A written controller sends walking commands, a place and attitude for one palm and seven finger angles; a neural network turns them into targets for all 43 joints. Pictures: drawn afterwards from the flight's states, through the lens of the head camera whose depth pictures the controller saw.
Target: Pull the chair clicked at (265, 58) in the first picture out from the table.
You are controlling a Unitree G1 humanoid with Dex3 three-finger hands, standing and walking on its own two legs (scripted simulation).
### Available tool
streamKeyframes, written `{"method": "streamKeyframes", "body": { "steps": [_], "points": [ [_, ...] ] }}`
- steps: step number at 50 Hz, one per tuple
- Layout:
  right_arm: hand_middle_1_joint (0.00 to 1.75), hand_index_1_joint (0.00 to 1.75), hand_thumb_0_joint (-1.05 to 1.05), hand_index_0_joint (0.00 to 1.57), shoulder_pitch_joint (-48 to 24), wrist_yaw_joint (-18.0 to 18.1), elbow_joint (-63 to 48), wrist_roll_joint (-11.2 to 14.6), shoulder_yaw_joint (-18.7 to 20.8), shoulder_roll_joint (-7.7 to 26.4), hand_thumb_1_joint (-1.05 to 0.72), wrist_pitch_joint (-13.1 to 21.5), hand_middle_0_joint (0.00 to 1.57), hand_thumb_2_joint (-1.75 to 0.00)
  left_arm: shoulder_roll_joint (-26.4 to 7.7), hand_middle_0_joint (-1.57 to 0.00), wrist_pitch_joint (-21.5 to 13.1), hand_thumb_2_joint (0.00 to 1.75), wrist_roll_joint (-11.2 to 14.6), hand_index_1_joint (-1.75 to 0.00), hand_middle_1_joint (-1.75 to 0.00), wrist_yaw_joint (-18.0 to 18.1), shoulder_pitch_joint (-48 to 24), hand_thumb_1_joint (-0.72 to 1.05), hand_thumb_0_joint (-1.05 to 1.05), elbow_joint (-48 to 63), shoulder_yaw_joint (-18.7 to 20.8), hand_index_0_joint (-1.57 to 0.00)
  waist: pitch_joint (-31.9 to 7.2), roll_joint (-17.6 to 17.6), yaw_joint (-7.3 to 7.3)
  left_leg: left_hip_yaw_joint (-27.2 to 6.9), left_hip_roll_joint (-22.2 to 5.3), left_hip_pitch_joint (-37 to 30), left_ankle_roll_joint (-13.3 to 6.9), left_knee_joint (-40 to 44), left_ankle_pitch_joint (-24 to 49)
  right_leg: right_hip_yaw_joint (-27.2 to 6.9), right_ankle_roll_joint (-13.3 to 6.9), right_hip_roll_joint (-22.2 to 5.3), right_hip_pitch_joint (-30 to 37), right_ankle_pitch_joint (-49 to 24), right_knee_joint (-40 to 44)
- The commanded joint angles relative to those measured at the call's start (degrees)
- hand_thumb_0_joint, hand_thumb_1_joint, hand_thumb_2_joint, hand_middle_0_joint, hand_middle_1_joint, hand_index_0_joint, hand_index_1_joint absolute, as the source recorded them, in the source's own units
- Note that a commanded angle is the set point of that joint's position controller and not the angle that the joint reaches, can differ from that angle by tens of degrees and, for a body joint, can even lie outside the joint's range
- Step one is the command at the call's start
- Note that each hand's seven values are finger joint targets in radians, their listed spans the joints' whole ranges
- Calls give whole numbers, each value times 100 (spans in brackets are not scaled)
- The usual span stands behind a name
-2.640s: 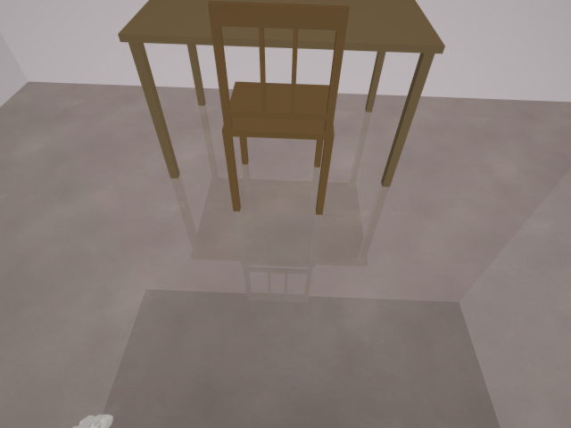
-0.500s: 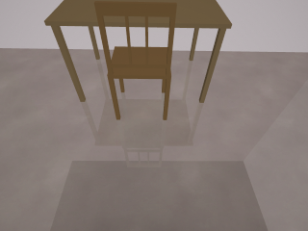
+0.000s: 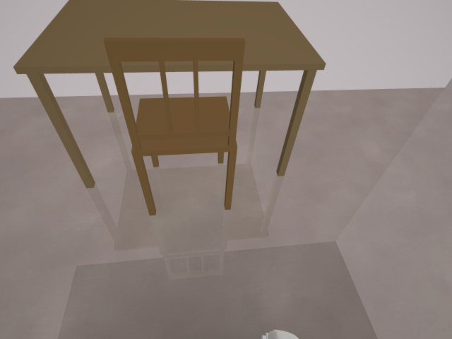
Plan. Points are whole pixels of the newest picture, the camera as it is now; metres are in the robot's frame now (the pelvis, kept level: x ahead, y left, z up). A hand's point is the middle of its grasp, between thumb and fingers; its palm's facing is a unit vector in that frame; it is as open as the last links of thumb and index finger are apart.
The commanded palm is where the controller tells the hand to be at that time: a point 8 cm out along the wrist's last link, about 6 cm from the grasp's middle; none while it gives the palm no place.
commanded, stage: walk to a spot facing it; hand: left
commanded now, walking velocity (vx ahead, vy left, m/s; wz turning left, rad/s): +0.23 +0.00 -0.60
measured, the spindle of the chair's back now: (166, 99) +0.85 +0.28 -0.07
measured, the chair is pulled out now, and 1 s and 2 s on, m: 0.00 0.00 0.00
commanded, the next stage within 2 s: turn to face it in 0.08 s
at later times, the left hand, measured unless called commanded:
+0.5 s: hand (185, 277) +0.28 +0.12 -0.16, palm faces -0.05 -0.98 -0.17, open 7.2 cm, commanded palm none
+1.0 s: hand (160, 304) +0.22 +0.16 -0.16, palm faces +0.15 -0.95 -0.28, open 7.4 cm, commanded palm none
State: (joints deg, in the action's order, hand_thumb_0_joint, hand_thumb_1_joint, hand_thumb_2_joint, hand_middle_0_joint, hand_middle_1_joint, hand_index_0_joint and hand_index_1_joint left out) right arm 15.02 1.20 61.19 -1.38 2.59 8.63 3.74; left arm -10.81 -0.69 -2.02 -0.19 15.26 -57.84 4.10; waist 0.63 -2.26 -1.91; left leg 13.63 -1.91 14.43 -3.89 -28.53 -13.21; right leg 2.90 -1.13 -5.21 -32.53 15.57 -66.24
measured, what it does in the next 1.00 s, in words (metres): walks ahead: right foot, then left foot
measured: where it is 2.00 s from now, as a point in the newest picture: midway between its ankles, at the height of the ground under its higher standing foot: (227, 310)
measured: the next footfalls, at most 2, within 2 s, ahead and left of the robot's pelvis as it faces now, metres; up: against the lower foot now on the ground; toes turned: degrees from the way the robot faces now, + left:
right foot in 0.28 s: +0.21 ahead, -0.16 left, +0.00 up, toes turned -15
left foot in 0.58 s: +0.24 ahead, +0.08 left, +0.00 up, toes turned +8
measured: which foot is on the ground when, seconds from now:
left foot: down 0.00-0.28, up 0.30-0.56, down 0.58-1.00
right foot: up 0.00-0.26, down 0.28-0.60, up 0.62-0.98, down 1.00-1.00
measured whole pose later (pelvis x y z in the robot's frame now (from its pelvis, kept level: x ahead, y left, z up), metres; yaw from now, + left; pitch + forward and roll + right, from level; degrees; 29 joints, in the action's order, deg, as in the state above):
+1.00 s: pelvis +0.20 -0.05 +0.00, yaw +6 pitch -1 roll +1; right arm 10.1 0.5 57.2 -0.7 2.3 11.2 -1.8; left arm -11.9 1.2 -0.9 1.8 13.5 -57.1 2.7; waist 2.8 0.5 -0.4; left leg 2.2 0.3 15.3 -0.2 -30.3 -14.2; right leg 3.2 1.9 -2.8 -14.3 15.4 -31.3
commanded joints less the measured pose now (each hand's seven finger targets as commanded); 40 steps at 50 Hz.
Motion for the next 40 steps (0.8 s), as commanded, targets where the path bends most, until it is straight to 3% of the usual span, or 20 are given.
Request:
{"method": "streamKeyframes", "body": {
  "steps": [1,3,6,10,11,12,13,14,15,16,18,21,24,27,28,29,30,31,35,40],
  "points": [
    [30,30,0,20,318,-22,-273,4,198,762,-90,163,20,-90,-1,-20,126,90,1,-30,-30,-139,199,90,0,288,38,-20,574,521,88,-1148,-1806,207,-541,2124,-708,-142,121,-354,-115,-434,944],
    [30,30,0,20,560,-25,-230,-7,213,802,-90,146,20,-90,-57,-20,111,90,14,-30,-30,-171,-324,90,0,522,56,-20,621,321,249,-1046,-1863,-83,-558,2080,-465,-58,139,-323,-92,-425,1550],
    [30,30,0,20,776,-20,-211,-19,212,845,-90,103,20,-90,-37,-20,110,90,14,-30,-30,-197,-776,90,0,745,61,-20,659,530,389,-657,-1871,-562,-514,1854,108,128,157,-210,-74,-403,2108],
    [30,30,0,20,1034,-2,-130,-63,182,803,-90,14,20,-90,-21,-20,23,90,4,-30,-30,-162,-975,90,0,848,10,-20,469,716,506,-308,-1808,-1065,-385,994,1808,417,38,89,472,-90,2915],
    [30,30,0,20,1020,6,-99,-50,144,789,-90,-7,20,-90,-49,-20,-31,90,-2,-30,-30,-135,-697,90,0,743,4,-20,261,660,373,-210,-1667,-994,-286,490,2410,547,-14,261,1113,-237,3312],
    [30,30,0,20,958,-5,-65,-6,106,754,-90,-14,20,-90,-181,-20,-107,90,-13,-30,-30,-96,-18,90,0,488,14,-20,-141,481,33,-41,-1412,-768,-80,-362,2713,631,-67,392,2153,-820,3857],
    [30,30,0,20,1015,-58,-63,70,58,556,-90,-10,20,-90,-639,-20,-212,90,-32,-30,-30,-5,684,90,0,225,89,-20,-706,-322,-230,164,-1053,282,207,-1628,1698,-237,-327,-420,3627,-2159,3922],
    [30,30,0,20,1085,-64,-181,117,-34,223,-90,-7,20,-90,-1204,-20,-276,90,46,-30,-30,57,1215,90,0,23,184,-20,-1316,-1296,-276,67,-288,1399,500,-3102,-1887,-1898,-1047,-1961,4618,-4403,4004],
    [30,30,0,20,848,8,-212,116,-14,410,-90,-70,20,-90,-1259,-20,-263,90,123,-30,-30,99,1197,90,0,-8,147,-20,-1344,-649,-342,-729,-296,1466,460,-3694,-2353,-1701,-1405,-2065,4262,-5091,4105],
    [30,30,0,20,737,20,-197,119,-12,284,-90,-113,20,-90,-1180,-20,-256,90,98,-30,-30,138,798,90,0,35,133,-20,-1177,-782,-221,-1004,-372,1614,463,-4086,-2194,-1677,-1415,-2032,3900,-4545,4240],
    [30,30,0,20,590,2,-101,80,1,257,-90,-233,20,-90,-756,-20,-221,90,85,-30,-30,214,48,90,0,150,19,-20,-463,-90,55,-1276,-570,1506,488,-3915,-1548,-883,-1078,-1732,2859,-3561,4580],
    [30,30,0,20,869,-32,-3,63,-44,90,-90,-394,20,-90,-616,-20,-167,90,51,-30,-30,233,-489,90,0,231,-46,-20,-202,-403,362,-1107,-514,818,581,-2775,-1285,-33,-765,-1474,1892,-2923,4755],
    [30,30,0,20,823,-77,-91,39,-36,47,-90,-419,20,-90,-648,-20,-67,90,48,-30,-30,239,-491,90,0,260,40,-20,-170,-544,328,-812,-362,585,597,-1838,-872,276,-615,-1331,1908,-2144,4634],
    [30,30,0,20,842,-99,-153,11,-12,197,-90,-409,20,-90,-644,-20,61,90,119,-30,-30,224,-529,90,0,284,54,-20,-74,-329,377,-605,-259,-192,582,-472,139,546,-267,-1111,1546,-851,4097],
    [30,30,0,20,881,-108,-173,7,36,425,-90,-394,20,-90,-509,-20,114,90,133,-30,-30,200,-428,90,0,309,26,-20,-46,422,381,-1015,-499,-524,487,15,565,651,-53,-848,1192,-108,3577],
    [30,30,0,20,919,-91,-300,-36,118,884,-90,-357,20,-90,-260,-20,173,90,173,-30,-30,168,-305,90,0,437,-3,-20,-4,1753,379,-2379,-1430,-361,25,730,1344,851,309,-254,845,914,2817],
    [30,30,0,20,878,-46,-395,-65,166,1146,-90,-374,20,-90,-227,-20,182,90,171,-30,-30,159,-481,90,0,599,-23,-20,165,1946,453,-3368,-2071,-147,-577,1264,1628,616,405,108,591,1896,1763],
    [30,30,0,20,782,36,-341,-69,178,1164,-90,-332,20,-90,-257,-20,197,90,108,-30,-30,175,-679,90,0,588,-5,-20,110,1979,510,-3464,-1992,-210,-752,1356,1791,174,340,81,405,1987,959],
    [30,30,0,20,130,87,-531,-6,115,991,-90,-267,20,-90,-326,-20,151,90,133,-30,-30,127,-401,90,0,349,-7,-20,-332,987,253,-2276,-1453,-954,-630,868,3168,-139,411,-11,281,1090,669],
    [30,30,0,20,48,54,-563,11,169,1137,-90,-355,20,-90,-343,-20,221,90,154,-30,-30,155,-338,90,0,357,-49,-20,-360,871,342,-2149,-1373,-1102,-699,903,3007,-62,444,107,674,1078,1571]
  ]
}}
